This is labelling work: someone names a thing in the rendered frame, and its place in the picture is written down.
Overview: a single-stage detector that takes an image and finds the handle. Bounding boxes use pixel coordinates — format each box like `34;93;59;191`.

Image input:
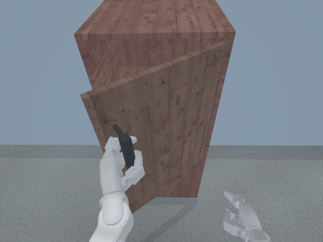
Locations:
113;124;135;170

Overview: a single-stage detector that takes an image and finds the robot left forearm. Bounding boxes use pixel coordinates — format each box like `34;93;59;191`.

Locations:
89;192;134;242

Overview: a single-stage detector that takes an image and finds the right robot hand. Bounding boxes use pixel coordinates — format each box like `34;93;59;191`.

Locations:
223;190;262;241

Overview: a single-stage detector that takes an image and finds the robot right forearm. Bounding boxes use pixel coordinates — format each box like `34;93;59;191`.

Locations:
245;229;272;242

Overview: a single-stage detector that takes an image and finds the cupboard door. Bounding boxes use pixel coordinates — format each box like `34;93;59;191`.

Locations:
80;41;228;214

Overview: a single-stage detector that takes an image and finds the left robot hand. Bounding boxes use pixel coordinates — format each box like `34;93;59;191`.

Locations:
99;136;145;196

